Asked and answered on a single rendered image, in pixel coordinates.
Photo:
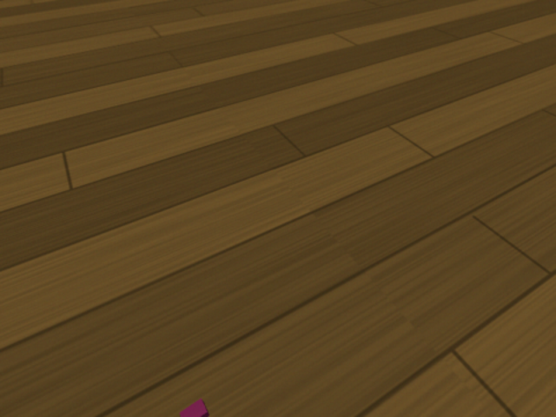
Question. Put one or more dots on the small box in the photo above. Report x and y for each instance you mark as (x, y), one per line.
(197, 409)

